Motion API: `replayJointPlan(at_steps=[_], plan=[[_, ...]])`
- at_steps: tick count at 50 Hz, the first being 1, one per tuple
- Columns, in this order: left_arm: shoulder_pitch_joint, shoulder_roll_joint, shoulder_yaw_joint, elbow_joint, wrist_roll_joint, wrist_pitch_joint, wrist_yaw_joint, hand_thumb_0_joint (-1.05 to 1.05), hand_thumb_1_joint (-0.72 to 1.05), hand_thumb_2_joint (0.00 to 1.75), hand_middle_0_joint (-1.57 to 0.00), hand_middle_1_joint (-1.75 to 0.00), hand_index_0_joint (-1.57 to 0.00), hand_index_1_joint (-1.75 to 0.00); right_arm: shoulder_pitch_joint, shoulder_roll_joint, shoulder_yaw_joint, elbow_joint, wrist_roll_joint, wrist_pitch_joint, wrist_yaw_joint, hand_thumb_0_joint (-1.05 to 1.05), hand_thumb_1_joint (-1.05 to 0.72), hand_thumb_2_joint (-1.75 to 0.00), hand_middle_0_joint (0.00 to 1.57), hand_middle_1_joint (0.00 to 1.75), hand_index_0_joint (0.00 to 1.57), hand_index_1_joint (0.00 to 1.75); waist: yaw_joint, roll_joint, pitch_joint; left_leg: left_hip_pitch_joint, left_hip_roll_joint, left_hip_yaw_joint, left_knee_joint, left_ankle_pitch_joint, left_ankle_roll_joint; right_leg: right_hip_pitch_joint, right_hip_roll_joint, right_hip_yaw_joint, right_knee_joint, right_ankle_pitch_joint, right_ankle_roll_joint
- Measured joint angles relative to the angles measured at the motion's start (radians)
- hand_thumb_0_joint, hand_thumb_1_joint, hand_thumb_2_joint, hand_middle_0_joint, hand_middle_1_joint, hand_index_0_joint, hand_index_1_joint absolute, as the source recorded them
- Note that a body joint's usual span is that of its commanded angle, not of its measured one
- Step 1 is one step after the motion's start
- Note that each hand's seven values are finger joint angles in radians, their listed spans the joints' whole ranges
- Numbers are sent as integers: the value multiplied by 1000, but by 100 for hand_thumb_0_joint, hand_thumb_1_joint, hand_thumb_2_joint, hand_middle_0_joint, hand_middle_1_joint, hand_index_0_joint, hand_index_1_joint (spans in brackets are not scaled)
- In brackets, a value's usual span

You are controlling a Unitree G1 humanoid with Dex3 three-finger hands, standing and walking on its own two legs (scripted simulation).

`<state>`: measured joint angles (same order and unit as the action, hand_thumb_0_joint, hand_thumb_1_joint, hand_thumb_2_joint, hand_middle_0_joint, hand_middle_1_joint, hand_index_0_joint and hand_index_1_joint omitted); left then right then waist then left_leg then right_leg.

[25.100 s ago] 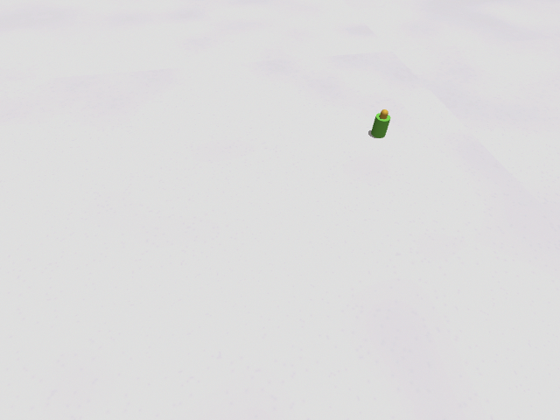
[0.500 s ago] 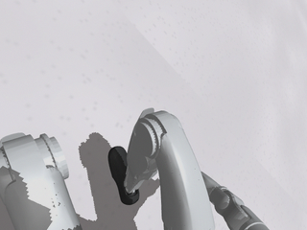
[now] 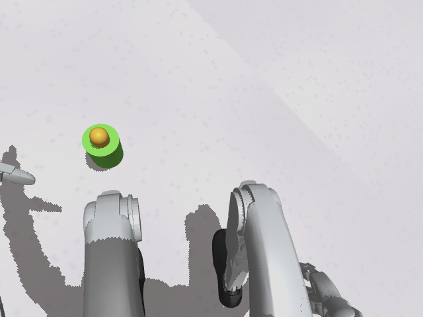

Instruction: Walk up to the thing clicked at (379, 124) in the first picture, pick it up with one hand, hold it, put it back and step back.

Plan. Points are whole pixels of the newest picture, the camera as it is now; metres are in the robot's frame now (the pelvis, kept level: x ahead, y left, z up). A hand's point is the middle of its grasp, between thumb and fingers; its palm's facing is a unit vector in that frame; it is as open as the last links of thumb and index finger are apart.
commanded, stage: home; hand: left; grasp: from the side
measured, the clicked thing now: (103, 144) +0.48 +0.21 -0.28
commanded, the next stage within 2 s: none
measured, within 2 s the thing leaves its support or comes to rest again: neither
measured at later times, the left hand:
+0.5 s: hand out of the picture +0.30 +0.26 +0.13, palm faces +0.20 -0.90 -0.39, open 17.3 cm
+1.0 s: hand out of the picture +0.24 +0.20 +0.30, palm faces +0.23 -0.93 -0.30, open 17.5 cm
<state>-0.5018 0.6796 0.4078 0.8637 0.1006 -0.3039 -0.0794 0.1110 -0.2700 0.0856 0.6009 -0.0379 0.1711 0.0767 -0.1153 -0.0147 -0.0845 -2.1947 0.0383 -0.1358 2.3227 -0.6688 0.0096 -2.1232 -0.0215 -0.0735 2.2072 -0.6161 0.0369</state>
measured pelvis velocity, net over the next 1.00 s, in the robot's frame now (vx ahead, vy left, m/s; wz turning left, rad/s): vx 0.10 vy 0.00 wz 0.13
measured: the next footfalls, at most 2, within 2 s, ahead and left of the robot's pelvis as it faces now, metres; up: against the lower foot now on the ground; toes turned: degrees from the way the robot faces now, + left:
none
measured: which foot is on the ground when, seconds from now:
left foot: down 0.00-1.00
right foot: down 0.00-1.00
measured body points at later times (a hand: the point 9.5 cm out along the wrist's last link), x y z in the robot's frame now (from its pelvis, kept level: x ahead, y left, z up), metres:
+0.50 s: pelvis +0.05 -0.01 +0.23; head +0.18 +0.02 +0.66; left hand +0.29 +0.31 +0.15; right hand +0.26 -0.25 +0.13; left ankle +0.09 +0.12 -0.33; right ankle +0.12 -0.13 -0.33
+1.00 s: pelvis +0.10 +0.00 +0.35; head +0.12 +0.01 +0.80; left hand +0.23 +0.25 +0.32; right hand +0.28 -0.21 +0.28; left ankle +0.08 +0.12 -0.33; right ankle +0.12 -0.13 -0.33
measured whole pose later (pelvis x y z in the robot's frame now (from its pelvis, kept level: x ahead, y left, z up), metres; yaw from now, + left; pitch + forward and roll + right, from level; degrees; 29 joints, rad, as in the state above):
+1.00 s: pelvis +0.10 +0.00 +0.35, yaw +7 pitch +10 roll -2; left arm 0.47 0.22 -0.02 -0.02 -0.02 0.28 0.17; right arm 0.29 -0.19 0.04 0.47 0.04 -0.05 -0.19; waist -0.03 0.04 -0.15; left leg -0.68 0.05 -0.02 1.00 -0.49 -0.01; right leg -0.65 -0.03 -0.06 0.94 -0.46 0.02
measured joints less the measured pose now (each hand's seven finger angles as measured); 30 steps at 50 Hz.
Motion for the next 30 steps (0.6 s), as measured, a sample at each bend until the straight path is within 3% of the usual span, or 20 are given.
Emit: replayJointPlan(at_steps=[4,8,18,30], plan=[[121,-87,-61,-159,-13,110,31,-1,-51,8,-7,-7,-7,-7,0,7,-43,-11,42,5,-26,1,-91,-90,21,30,21,30,38,19,-31,80,8,33,-111,3,-3,58,-2,21,-88,0,-3],[232,-164,-114,-302,-26,201,66,-1,-51,8,-7,-7,-7,-7,-9,16,-65,-40,67,-3,-59,1,-91,-90,21,30,21,30,57,20,-48,192,12,51,-241,9,-12,156,-4,27,-199,2,-12],[390,-274,-198,-392,-58,325,155,-1,-49,8,-7,-7,-7,-6,-22,25,-85,-84,83,-76,-145,1,-90,-90,21,30,20,30,64,20,-86,544,16,72,-558,25,-31,495,-8,22,-492,3,-32],[570,-377,-294,-478,-95,440,215,-1,-52,6,-6,-6,-6,-6,58,36,-78,-85,84,-142,-189,1,-90,-90,21,30,20,30,66,21,-84,979,19,89,-913,81,-33,933,-5,14,-846,55,-31]])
